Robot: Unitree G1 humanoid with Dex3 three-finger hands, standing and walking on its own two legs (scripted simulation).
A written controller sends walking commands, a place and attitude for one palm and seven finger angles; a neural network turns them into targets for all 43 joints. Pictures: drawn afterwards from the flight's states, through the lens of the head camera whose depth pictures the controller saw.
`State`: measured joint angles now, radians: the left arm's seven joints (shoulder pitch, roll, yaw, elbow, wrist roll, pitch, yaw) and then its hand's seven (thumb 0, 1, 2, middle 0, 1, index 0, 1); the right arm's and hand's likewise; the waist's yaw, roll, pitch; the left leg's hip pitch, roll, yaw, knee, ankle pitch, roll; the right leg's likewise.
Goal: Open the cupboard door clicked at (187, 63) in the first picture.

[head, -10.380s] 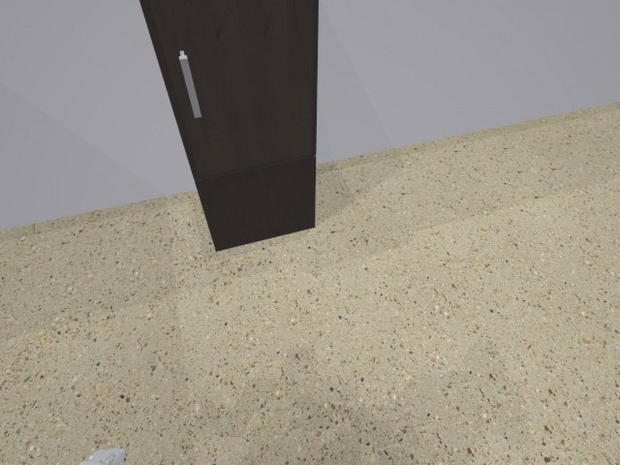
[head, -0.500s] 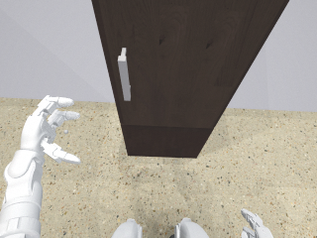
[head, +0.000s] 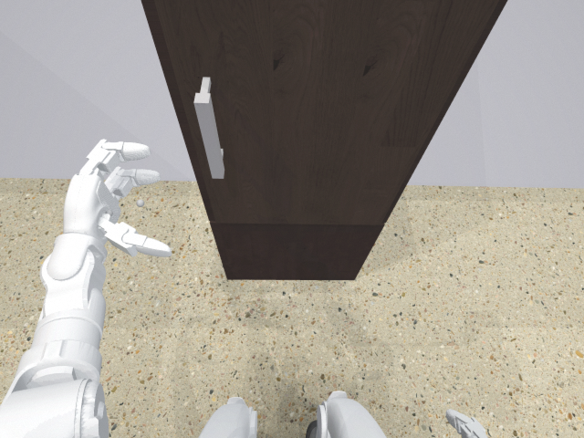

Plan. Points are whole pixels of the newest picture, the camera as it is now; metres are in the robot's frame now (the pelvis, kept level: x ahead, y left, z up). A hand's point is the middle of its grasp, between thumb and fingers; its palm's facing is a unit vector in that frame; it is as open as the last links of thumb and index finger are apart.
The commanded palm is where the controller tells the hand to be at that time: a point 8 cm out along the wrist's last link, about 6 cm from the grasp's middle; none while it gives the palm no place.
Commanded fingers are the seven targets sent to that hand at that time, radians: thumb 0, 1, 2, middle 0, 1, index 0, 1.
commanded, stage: move the hooked fingers beside the handle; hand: left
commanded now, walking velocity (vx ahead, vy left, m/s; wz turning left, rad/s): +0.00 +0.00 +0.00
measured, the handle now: (212, 132) +0.54 +0.13 +0.05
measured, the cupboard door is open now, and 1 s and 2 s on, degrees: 0 0 0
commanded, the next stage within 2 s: slide the fingers in behind the handle in 1.36 s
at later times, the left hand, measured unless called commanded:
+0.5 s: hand (170, 163) +0.49 +0.18 +0.04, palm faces +0.00 -1.00 -0.01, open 14.0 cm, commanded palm +0.47 +0.23 +0.04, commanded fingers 0.00 -0.50 0.30 -0.30 -1.20 -0.30 -1.20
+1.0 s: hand (175, 161) +0.49 +0.18 +0.04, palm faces +0.01 -1.00 -0.02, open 14.0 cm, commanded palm +0.46 +0.22 +0.04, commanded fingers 0.00 -0.50 0.30 -0.30 -1.20 -0.30 -1.20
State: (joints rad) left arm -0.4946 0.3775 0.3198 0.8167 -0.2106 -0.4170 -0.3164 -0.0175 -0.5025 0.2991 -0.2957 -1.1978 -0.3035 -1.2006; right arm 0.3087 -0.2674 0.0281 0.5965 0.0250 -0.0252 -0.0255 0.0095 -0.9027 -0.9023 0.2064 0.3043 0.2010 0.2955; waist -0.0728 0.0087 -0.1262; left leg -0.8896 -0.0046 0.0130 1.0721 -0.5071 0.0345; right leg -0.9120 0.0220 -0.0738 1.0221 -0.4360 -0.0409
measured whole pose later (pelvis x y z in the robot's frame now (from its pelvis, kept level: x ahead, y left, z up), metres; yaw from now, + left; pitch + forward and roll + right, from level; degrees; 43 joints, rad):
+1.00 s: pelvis +0.01 +0.00 -0.01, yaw -1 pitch +23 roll -2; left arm -0.76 0.41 0.36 1.07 -0.12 -0.48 -0.21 -0.02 -0.50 0.30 -0.30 -1.20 -0.30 -1.20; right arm 0.36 -0.26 0.03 0.60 -0.01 0.08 0.02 0.01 -0.90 -0.90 0.21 0.30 0.20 0.30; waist -0.14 0.02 -0.13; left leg -0.97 0.01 0.02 1.10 -0.53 0.04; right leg -0.99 0.04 -0.07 1.04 -0.45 -0.04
